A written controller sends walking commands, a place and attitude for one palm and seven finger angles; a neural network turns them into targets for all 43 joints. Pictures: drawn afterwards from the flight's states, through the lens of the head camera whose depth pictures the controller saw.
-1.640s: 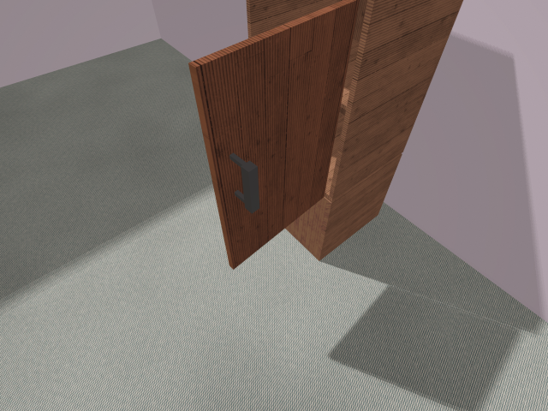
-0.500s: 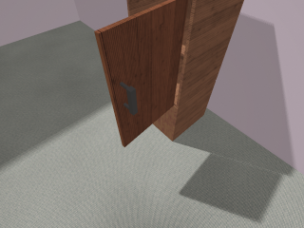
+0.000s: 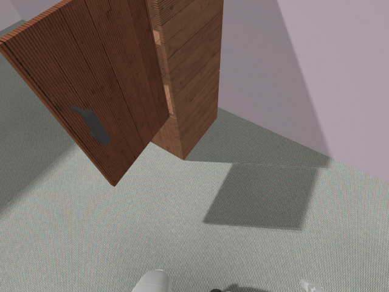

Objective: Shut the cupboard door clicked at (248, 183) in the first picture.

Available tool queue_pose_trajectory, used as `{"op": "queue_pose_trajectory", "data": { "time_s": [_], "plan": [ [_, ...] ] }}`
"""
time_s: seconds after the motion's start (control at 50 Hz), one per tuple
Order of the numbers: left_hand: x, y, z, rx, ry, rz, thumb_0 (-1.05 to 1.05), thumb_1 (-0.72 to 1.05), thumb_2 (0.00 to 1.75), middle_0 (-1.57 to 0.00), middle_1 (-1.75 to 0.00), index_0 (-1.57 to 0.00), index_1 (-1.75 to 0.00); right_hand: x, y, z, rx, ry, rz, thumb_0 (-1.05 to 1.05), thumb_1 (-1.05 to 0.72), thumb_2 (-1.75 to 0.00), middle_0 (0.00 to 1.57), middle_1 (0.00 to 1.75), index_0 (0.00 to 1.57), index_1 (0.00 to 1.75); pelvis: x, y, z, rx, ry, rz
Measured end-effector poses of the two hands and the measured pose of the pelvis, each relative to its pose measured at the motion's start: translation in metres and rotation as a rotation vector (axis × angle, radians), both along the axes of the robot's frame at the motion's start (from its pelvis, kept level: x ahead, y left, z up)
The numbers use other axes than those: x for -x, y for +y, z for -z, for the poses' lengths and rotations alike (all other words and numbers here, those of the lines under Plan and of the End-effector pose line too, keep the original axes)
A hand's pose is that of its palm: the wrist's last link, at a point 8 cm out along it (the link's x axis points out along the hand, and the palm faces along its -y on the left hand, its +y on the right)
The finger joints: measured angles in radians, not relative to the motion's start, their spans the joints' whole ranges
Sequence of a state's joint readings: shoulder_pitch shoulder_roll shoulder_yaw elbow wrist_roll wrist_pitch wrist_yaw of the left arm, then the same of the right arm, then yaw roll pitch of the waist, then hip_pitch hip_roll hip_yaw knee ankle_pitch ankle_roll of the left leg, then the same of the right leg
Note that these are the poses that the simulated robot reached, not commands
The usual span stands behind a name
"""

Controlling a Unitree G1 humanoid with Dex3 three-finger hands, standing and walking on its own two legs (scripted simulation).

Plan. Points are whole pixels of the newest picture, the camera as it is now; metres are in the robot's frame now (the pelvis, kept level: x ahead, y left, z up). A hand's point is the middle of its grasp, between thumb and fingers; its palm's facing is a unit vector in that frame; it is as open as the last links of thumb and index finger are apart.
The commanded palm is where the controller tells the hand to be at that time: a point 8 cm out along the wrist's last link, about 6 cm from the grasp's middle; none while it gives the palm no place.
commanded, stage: walk to a spot facing it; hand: left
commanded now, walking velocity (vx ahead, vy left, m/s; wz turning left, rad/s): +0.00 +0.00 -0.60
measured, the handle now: (90, 125) +0.48 +0.32 -0.01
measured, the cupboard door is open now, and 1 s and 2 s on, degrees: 94 94 94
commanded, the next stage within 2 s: none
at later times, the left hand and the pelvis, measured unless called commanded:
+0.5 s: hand (113, 275) +0.15 +0.22 -0.17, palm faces -0.24 -0.94 -0.24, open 7.4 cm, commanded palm none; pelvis +0.01 +0.02 +0.00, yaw -17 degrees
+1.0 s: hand (164, 238) +0.25 +0.11 -0.18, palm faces -0.59 -0.79 -0.17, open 7.4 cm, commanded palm none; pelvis +0.08 -0.01 -0.01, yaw -37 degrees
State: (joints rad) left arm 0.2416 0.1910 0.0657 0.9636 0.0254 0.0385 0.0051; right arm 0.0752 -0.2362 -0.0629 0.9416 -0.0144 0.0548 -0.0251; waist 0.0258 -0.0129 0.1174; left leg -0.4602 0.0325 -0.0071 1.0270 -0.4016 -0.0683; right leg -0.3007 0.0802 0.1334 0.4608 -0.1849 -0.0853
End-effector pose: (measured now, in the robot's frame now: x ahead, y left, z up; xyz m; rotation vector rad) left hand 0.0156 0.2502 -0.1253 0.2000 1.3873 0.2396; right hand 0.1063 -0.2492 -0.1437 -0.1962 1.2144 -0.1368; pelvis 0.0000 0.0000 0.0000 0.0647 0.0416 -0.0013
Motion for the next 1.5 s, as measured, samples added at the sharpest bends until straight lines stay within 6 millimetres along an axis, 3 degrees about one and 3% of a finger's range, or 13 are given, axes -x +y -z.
{"op": "queue_pose_trajectory", "data": {
  "time_s": [0.14, 0.24, 0.32, 0.42, 0.6, 0.68, 0.86, 0.98, 1.14, 1.22, 1.32, 1.4, 1.5],
  "plan": [
    [-0.025, 0.008, 0.002, 0.008, -0.039, 0.061, 0.01, 0.91, 0.90, -0.20, -0.30, -0.20, -0.30, -0.018, 0.004, -0.014, 0.011, -0.087, 0.046, 0.00, -0.91, -0.90, 0.20, 0.30, 0.20, 0.30, -0.002, 0.007, -0.001, 0.014, 0.006, 0.080],
    [-0.046, 0.022, 0.011, 0.020, -0.055, 0.121, 0.01, 0.91, 0.90, -0.20, -0.30, -0.20, -0.30, -0.014, 0.013, -0.023, 0.031, -0.132, 0.090, 0.00, -0.91, -0.90, 0.20, 0.30, 0.20, 0.30, -0.002, 0.019, 0.002, 0.029, 0.017, 0.137],
    [-0.073, 0.035, 0.024, 0.041, -0.076, 0.173, 0.01, 0.91, 0.90, -0.20, -0.30, -0.20, -0.30, 0.010, 0.016, -0.020, 0.079, -0.130, 0.124, 0.00, -0.91, -0.90, 0.21, 0.30, 0.20, 0.30, -0.003, 0.032, 0.011, 0.066, 0.017, 0.164],
    [-0.113, 0.034, 0.016, 0.052, -0.124, 0.245, 0.01, 0.91, 0.90, -0.20, -0.30, -0.19, -0.30, 0.058, 0.016, -0.024, 0.097, -0.014, 0.165, 0.00, -0.90, -0.90, 0.21, 0.30, 0.20, 0.30, -0.008, 0.029, 0.004, 0.082, 0.012, 0.223],
    [-0.180, -0.021, 0.018, 0.041, -0.161, 0.472, 0.01, 0.91, 0.90, -0.20, -0.30, -0.19, -0.30, 0.138, -0.010, 0.006, 0.052, 0.081, 0.377, 0.00, -0.90, -0.90, 0.21, 0.30, 0.20, 0.30, -0.016, 0.001, 0.021, 0.073, 0.006, 0.364],
    [-0.192, -0.048, 0.016, 0.032, -0.172, 0.538, 0.01, 0.91, 0.90, -0.20, -0.30, -0.19, -0.30, 0.158, -0.023, 0.011, 0.052, 0.121, 0.465, 0.00, -0.90, -0.90, 0.21, 0.30, 0.20, 0.30, -0.015, -0.005, 0.021, 0.072, -0.003, 0.424],
    [-0.207, -0.079, 0.017, 0.102, -0.114, 0.643, 0.01, 0.91, 0.90, -0.20, -0.30, -0.20, -0.30, 0.137, -0.023, -0.017, 0.058, -0.001, 0.560, 0.00, -0.91, -0.90, 0.20, 0.30, 0.20, 0.30, -0.037, -0.007, 0.007, 0.048, 0.001, 0.553],
    [-0.247, -0.088, 0.033, 0.143, -0.085, 0.699, 0.01, 0.91, 0.90, -0.20, -0.30, -0.20, -0.30, 0.127, -0.006, -0.016, 0.103, -0.052, 0.622, 0.00, -0.91, -0.90, 0.21, 0.30, 0.20, 0.30, -0.072, -0.003, 0.016, 0.079, 0.016, 0.628],
    [-0.331, -0.160, 0.013, 0.194, -0.166, 0.825, 0.01, 0.91, 0.90, -0.20, -0.30, -0.19, -0.30, 0.171, 0.045, -0.026, 0.002, 0.159, 0.762, 0.00, -0.90, -0.90, 0.21, 0.30, 0.20, 0.30, -0.107, -0.035, -0.001, 0.093, 0.030, 0.721],
    [-0.363, -0.219, 0.011, 0.211, -0.175, 0.924, 0.01, 0.91, 0.90, -0.20, -0.30, -0.19, -0.29, 0.190, 0.064, -0.020, -0.069, 0.253, 0.859, 0.00, -0.90, -0.90, 0.21, 0.30, 0.20, 0.30, -0.123, -0.060, 0.003, 0.083, 0.028, 0.781],
    [-0.398, -0.314, 0.016, 0.229, -0.209, 1.056, 0.01, 0.91, 0.90, -0.20, -0.30, -0.19, -0.29, 0.206, 0.072, -0.003, -0.170, 0.351, 0.969, 0.00, -0.90, -0.90, 0.21, 0.30, 0.20, 0.30, -0.140, -0.107, 0.018, 0.072, 0.016, 0.839],
    [-0.410, -0.365, 0.024, 0.237, -0.292, 1.075, 0.01, 0.91, 0.90, -0.20, -0.30, -0.19, -0.30, 0.201, 0.042, 0.018, -0.224, 0.380, 1.020, 0.00, -0.90, -0.90, 0.21, 0.30, 0.20, 0.30, -0.146, -0.146, 0.034, 0.065, -0.014, 0.874],
    [-0.396, -0.377, 0.017, 0.180, -0.180, 1.078, 0.01, 0.91, 0.90, -0.20, -0.30, -0.19, -0.30, 0.149, -0.054, 0.012, -0.130, 0.194, 1.036, 0.01, -0.91, -0.90, 0.21, 0.30, 0.20, 0.30, -0.161, -0.181, 0.015, 0.063, -0.008, 0.919]
  ]
}}
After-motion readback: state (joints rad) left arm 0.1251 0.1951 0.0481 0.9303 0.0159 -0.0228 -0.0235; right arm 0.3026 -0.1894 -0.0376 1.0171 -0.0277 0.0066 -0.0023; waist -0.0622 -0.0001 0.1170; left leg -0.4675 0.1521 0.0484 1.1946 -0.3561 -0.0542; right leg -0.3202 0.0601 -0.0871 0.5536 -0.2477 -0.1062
